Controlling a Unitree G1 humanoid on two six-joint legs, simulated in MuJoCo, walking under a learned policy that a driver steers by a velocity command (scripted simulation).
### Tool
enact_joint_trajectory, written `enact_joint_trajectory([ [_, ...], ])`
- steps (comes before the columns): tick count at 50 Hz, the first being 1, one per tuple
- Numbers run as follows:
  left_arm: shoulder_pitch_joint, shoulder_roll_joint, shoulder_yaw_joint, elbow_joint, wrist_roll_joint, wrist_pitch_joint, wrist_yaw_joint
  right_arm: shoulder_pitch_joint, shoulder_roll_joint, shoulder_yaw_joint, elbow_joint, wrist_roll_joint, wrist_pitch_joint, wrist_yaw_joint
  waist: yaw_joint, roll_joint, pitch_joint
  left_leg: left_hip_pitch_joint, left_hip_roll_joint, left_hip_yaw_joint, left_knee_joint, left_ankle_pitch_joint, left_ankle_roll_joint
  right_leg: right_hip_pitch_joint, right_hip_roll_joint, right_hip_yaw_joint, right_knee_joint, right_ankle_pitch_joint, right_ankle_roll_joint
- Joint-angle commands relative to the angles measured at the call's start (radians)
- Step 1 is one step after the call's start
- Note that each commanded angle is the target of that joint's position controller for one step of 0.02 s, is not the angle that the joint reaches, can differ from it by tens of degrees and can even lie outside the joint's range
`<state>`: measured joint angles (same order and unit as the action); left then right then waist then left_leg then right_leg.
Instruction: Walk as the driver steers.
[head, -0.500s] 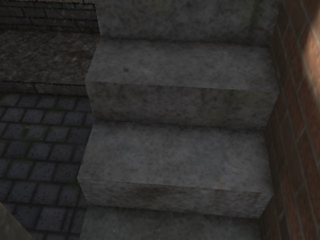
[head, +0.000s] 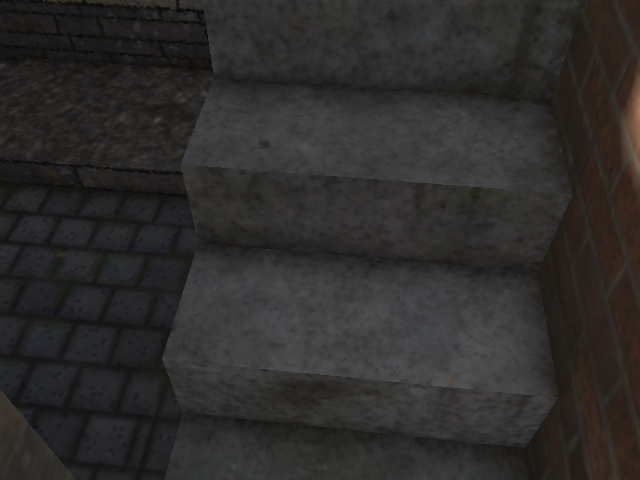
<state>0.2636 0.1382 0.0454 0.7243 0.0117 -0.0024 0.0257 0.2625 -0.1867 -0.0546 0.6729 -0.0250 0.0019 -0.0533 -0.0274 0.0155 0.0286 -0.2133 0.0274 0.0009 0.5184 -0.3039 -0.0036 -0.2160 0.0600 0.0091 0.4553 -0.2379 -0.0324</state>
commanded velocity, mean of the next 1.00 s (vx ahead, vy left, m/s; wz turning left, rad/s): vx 0.06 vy -0.11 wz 0.00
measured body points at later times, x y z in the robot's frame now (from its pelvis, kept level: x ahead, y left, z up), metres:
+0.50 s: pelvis +0.00 +0.00 +0.00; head +0.02 +0.00 +0.45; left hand +0.12 +0.22 -0.12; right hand +0.12 -0.25 -0.11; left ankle -0.02 +0.12 -0.74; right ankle +0.00 -0.10 -0.74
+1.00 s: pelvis +0.01 +0.00 +0.00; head +0.02 +0.00 +0.45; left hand +0.12 +0.22 -0.13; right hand +0.11 -0.25 -0.11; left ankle -0.02 +0.12 -0.74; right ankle +0.00 -0.10 -0.74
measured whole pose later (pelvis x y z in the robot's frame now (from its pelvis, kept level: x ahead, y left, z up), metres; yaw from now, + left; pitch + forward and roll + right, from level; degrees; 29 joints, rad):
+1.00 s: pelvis +0.01 +0.00 +0.00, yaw +0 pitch +0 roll -1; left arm 0.27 0.14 0.04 0.73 0.01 -0.01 0.03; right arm 0.27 -0.19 -0.05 0.68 -0.03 0.00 -0.05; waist -0.03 0.02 0.02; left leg -0.21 0.03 0.00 0.52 -0.31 0.00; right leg -0.21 0.06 0.01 0.45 -0.25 -0.03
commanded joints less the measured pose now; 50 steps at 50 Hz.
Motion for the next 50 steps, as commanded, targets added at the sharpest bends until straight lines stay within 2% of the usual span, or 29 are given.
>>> enact_joint_trajectory([
  [1,0.011,0.07,0.016,-0.063,0.0,-0.014,0.002,0.012,-0.097,-0.026,-0.068,0.0,-0.013,-0.003,-0.002,0.001,-0.036,-0.034,0.073,-0.063,-0.078,0.197,0.023,0.044,-0.094,0.1,-0.065,0.14,-0.028],
  [13,0.013,0.07,0.015,-0.061,0.0,-0.015,0.002,0.01,-0.098,-0.026,-0.07,0.001,-0.012,-0.004,-0.002,-0.003,-0.04,-0.034,0.071,-0.06,-0.077,0.203,0.023,0.051,-0.096,0.1,-0.063,0.159,-0.028],
  [17,0.014,0.067,0.015,-0.066,-0.001,-0.015,0.001,-0.003,-0.099,-0.028,-0.065,-0.001,-0.015,0.004,0.004,-0.003,-0.043,-0.038,0.076,-0.064,-0.076,0.218,0.031,0.059,-0.098,0.098,-0.063,0.176,-0.018],
  [20,0.015,0.07,0.015,-0.064,-0.001,-0.016,0.003,0.01,-0.097,-0.027,-0.064,-0.001,-0.011,-0.001,-0.003,-0.003,-0.042,-0.036,0.069,-0.056,-0.075,0.198,0.02,0.054,-0.097,0.099,-0.062,0.176,-0.031],
  [50,0.021,0.068,0.013,-0.06,0.0,-0.016,0.005,0.013,-0.095,-0.025,-0.06,0.0,-0.01,-0.001,-0.003,-0.005,-0.04,-0.038,0.069,-0.054,-0.077,0.195,0.019,0.056,-0.098,0.097,-0.064,0.173,-0.03],
])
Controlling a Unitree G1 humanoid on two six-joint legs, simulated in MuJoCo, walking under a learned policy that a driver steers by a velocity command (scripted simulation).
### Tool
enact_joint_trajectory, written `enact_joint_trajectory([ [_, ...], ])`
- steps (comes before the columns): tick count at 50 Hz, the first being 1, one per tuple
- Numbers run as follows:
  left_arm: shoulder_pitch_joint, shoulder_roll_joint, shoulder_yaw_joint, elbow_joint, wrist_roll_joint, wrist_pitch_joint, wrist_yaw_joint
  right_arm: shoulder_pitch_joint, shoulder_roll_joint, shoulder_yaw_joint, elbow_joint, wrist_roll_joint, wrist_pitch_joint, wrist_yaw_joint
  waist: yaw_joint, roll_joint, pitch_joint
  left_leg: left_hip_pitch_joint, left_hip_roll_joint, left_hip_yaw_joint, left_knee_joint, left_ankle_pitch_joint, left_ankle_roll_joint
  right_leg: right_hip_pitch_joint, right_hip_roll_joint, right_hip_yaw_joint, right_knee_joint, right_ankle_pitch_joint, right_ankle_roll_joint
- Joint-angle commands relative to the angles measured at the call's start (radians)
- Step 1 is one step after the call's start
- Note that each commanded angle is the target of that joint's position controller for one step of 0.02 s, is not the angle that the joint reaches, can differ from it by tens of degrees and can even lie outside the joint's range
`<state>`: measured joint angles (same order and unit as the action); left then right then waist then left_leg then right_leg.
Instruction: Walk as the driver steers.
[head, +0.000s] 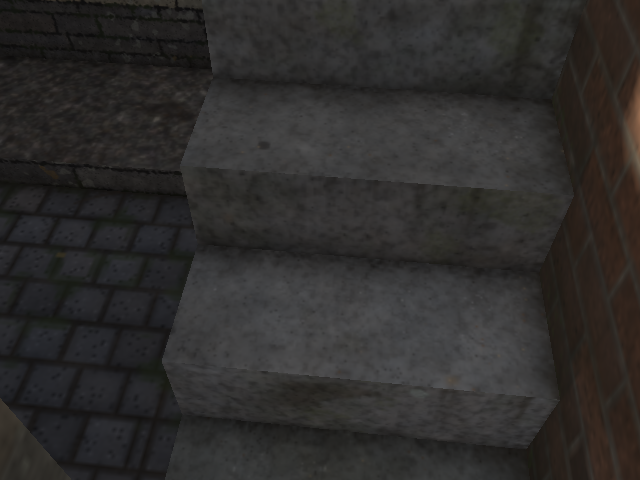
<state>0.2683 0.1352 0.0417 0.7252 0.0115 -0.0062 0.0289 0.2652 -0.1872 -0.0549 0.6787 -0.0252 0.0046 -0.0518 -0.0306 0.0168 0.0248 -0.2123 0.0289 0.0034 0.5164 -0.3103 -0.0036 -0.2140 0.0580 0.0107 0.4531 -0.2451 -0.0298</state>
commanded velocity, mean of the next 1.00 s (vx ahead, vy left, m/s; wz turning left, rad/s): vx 0.13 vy -0.06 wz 0.00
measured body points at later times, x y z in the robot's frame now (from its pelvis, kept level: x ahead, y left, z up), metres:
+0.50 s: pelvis +0.00 +0.00 +0.00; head +0.02 +0.00 +0.45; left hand +0.12 +0.22 -0.12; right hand +0.11 -0.25 -0.11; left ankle -0.02 +0.12 -0.74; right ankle +0.00 -0.11 -0.74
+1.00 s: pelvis +0.03 +0.04 +0.00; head +0.05 +0.06 +0.45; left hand +0.14 +0.24 -0.13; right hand +0.17 -0.19 -0.10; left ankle -0.01 +0.12 -0.74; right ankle +0.00 -0.11 -0.74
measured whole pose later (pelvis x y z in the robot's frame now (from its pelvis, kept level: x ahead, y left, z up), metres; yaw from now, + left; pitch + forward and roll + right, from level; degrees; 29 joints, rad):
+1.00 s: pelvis +0.03 +0.04 +0.00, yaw +0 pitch +1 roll +0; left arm 0.29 0.11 0.02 0.71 0.01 -0.05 0.03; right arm 0.20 -0.15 -0.04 0.75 -0.01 -0.01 0.00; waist 0.01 -0.04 -0.01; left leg -0.14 -0.04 0.04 0.41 -0.29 0.05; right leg -0.15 -0.01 0.05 0.40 -0.27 0.03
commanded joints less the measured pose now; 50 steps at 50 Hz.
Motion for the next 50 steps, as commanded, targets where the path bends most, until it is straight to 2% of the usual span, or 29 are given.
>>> enact_joint_trajectory([
  [1,0.017,0.071,0.017,-0.061,0.0,-0.013,0.002,0.011,-0.095,-0.025,-0.066,0.0,-0.013,-0.003,0.0,-0.006,-0.036,-0.039,0.067,-0.056,-0.075,0.201,0.019,0.054,-0.096,0.096,-0.062,0.181,-0.033],
  [15,0.021,0.071,0.017,-0.058,0.0,-0.013,0.002,0.012,-0.094,-0.025,-0.064,0.0,-0.013,-0.003,0.0,-0.006,-0.034,-0.039,0.068,-0.056,-0.076,0.2,0.019,0.054,-0.096,0.095,-0.062,0.18,-0.032],
  [16,-0.02,0.051,0.008,-0.075,0.01,-0.011,0.003,-0.006,-0.068,-0.013,-0.067,-0.005,-0.016,-0.004,-0.003,-0.004,-0.041,-0.03,0.07,-0.062,-0.103,0.191,0.015,0.042,-0.103,0.093,-0.072,0.178,-0.045],
  [17,0.021,0.07,0.016,-0.06,-0.001,-0.012,0.002,0.003,-0.099,-0.025,-0.064,-0.001,-0.015,-0.004,0.004,0.004,-0.029,-0.037,0.069,-0.056,-0.079,0.205,0.018,0.054,-0.095,0.094,-0.064,0.175,-0.032],
  [18,-0.011,0.056,0.009,-0.071,0.009,-0.011,0.003,-0.004,-0.073,-0.015,-0.067,-0.004,-0.017,-0.005,-0.002,-0.004,-0.045,-0.025,0.071,-0.062,-0.103,0.2,0.015,0.048,-0.104,0.093,-0.072,0.186,-0.044],
  [21,-0.006,0.059,0.009,-0.07,0.006,-0.013,0.003,-0.008,-0.081,-0.016,-0.065,-0.004,-0.021,-0.006,0.001,0.0,-0.047,-0.019,0.072,-0.061,-0.107,0.212,0.012,0.059,-0.104,0.092,-0.073,0.198,-0.044],
  [22,0.036,0.081,0.019,-0.053,-0.005,-0.016,0.002,0.011,-0.109,-0.028,-0.061,0.0,-0.019,-0.004,0.003,-0.005,-0.04,-0.029,0.069,-0.054,-0.08,0.221,0.016,0.07,-0.099,0.095,-0.064,0.201,-0.031],
  [28,0.014,0.066,0.016,-0.062,0.0,-0.015,0.002,0.003,-0.09,-0.023,-0.062,0.0,-0.014,-0.001,-0.001,-0.009,-0.032,-0.041,0.068,-0.054,-0.078,0.195,0.016,0.051,-0.098,0.094,-0.067,0.177,-0.031],
  [29,0.03,0.172,0.045,-0.085,0.015,-0.042,0.005,0.025,-0.149,-0.041,-0.043,0.117,-0.028,0.006,0.036,-0.06,-0.174,-0.064,-0.014,0.0,-0.018,-0.328,0.029,0.119,-0.114,0.181,-0.111,-0.482,-0.055],
  [30,-0.042,0.184,0.04,-0.124,0.016,-0.061,0.0,-0.087,-0.115,-0.018,-0.092,0.126,-0.043,0.011,0.048,-0.149,-0.017,-0.214,-0.034,0.038,0.066,-0.253,0.021,0.04,-0.214,0.335,-0.198,-0.606,-0.099],
  [31,-0.063,0.179,0.026,-0.117,0.015,-0.057,0.003,-0.105,-0.077,0.003,-0.081,0.094,-0.052,0.013,0.049,-0.174,0.004,-0.217,-0.017,0.043,0.123,-0.152,0.013,0.011,-0.296,0.44,-0.271,-0.609,-0.157],
  [32,-0.048,0.168,0.019,-0.099,0.014,-0.053,0.007,-0.082,-0.053,0.012,-0.059,0.07,-0.064,0.013,0.035,-0.154,0.015,-0.161,0.002,0.0,0.138,-0.125,0.013,-0.029,-0.306,0.455,-0.288,-0.495,-0.18],
  [33,-0.139,0.097,-0.013,-0.11,0.031,-0.053,0.007,-0.064,-0.024,0.024,-0.049,0.06,-0.064,0.019,-0.02,-0.121,0.038,-0.085,0.024,-0.015,-0.003,-0.087,0.026,-0.06,-0.238,0.339,-0.231,-0.243,-0.15],
  [34,-0.169,0.054,-0.031,-0.123,0.038,-0.055,-0.002,-0.065,-0.03,0.027,-0.038,0.038,-0.059,0.028,-0.021,-0.092,0.044,-0.036,0.01,-0.017,-0.118,0.014,0.028,-0.058,-0.161,0.227,-0.163,-0.047,-0.099],
  [35,-0.121,0.017,-0.03,-0.122,0.02,-0.052,-0.009,-0.04,-0.022,0.034,-0.046,-0.038,-0.052,0.034,-0.01,-0.018,0.025,0.013,0.013,-0.001,-0.142,0.163,0.037,-0.072,-0.161,0.177,-0.117,0.152,-0.087],
  [36,-0.071,0.03,-0.029,-0.113,0.016,-0.052,-0.015,-0.051,-0.061,0.025,-0.046,-0.033,-0.053,0.037,0.016,0.033,-0.014,0.004,0.056,-0.056,-0.12,0.306,0.042,-0.008,-0.114,0.112,-0.096,0.178,-0.047],
  [37,0.006,0.035,-0.022,-0.086,-0.008,-0.062,-0.01,-0.057,-0.07,0.011,-0.043,-0.006,-0.052,0.032,0.026,0.006,-0.058,0.011,0.062,-0.069,-0.117,0.418,0.037,0.069,-0.096,0.102,-0.097,0.238,-0.004],
  [38,0.037,0.053,-0.017,-0.078,-0.004,-0.065,0.004,-0.023,-0.081,0.004,-0.027,0.015,-0.051,0.032,0.027,0.0,-0.062,0.014,0.066,-0.076,-0.111,0.484,0.032,0.112,-0.099,0.096,-0.073,0.295,0.009],
  [39,0.03,0.065,-0.012,-0.081,0.002,-0.071,0.009,-0.026,-0.093,-0.002,-0.024,0.024,-0.048,0.025,0.028,-0.008,-0.075,0.039,0.065,-0.071,-0.102,0.523,0.026,0.114,-0.102,0.093,-0.058,0.33,0.021],
  [40,0.026,0.064,-0.011,-0.083,0.007,-0.067,0.012,-0.024,-0.091,-0.002,-0.022,0.025,-0.044,0.019,0.023,-0.011,-0.105,0.062,0.069,-0.07,-0.108,0.569,0.024,0.131,-0.098,0.084,-0.048,0.384,0.024],
  [41,0.027,0.057,-0.012,-0.085,0.005,-0.064,0.014,-0.027,-0.09,-0.004,-0.018,0.026,-0.042,0.017,0.024,0.011,-0.112,0.072,0.069,-0.067,-0.105,0.609,0.023,0.133,-0.1,0.079,-0.039,0.392,0.025],
  [42,0.041,0.027,-0.02,-0.085,0.0,-0.065,0.001,-0.025,-0.107,-0.011,-0.006,0.032,-0.034,0.032,0.037,-0.048,-0.117,0.09,0.084,-0.084,-0.104,0.683,0.02,0.117,-0.094,0.062,-0.025,0.374,0.038],
  [43,0.054,0.017,-0.021,-0.083,-0.004,-0.063,-0.003,-0.031,-0.107,-0.015,-0.003,0.029,-0.03,0.038,0.041,-0.018,-0.127,0.109,0.09,-0.083,-0.102,0.711,0.022,0.104,-0.094,0.059,-0.025,0.328,0.043],
  [45,0.079,0.021,-0.013,-0.074,-0.008,-0.057,-0.005,-0.047,-0.076,-0.009,0.005,0.021,-0.029,0.044,0.047,0.032,-0.126,0.133,0.095,-0.077,-0.112,0.736,0.037,0.085,-0.098,0.066,-0.035,0.265,0.043],
  [46,0.086,0.018,-0.014,-0.064,-0.009,-0.057,-0.002,-0.043,-0.077,-0.01,0.01,0.014,-0.028,0.046,0.045,0.03,-0.099,0.135,0.099,-0.086,-0.126,0.759,0.038,0.073,-0.097,0.065,-0.039,0.233,0.045],
  [50,0.097,0.008,-0.011,-0.051,-0.007,-0.059,0.003,-0.051,-0.076,-0.018,0.028,0.017,-0.022,0.046,0.039,0.021,-0.089,0.162,0.099,-0.081,-0.129,0.734,0.041,0.053,-0.102,0.067,-0.052,0.224,0.05],
])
